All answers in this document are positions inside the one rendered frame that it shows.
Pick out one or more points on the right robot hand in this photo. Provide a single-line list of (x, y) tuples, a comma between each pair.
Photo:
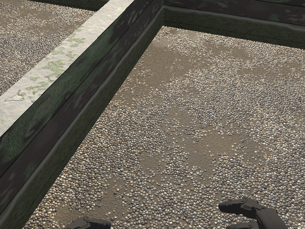
[(266, 218)]

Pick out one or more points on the left robot hand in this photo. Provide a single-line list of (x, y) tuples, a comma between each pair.
[(86, 223)]

